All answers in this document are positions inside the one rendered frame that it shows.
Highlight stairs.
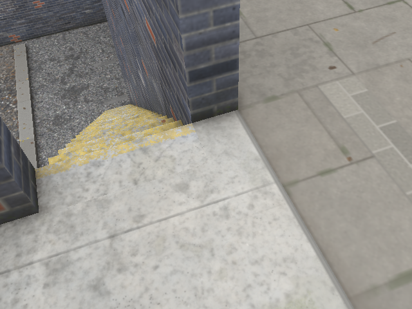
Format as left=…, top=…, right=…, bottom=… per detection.
left=48, top=104, right=183, bottom=165

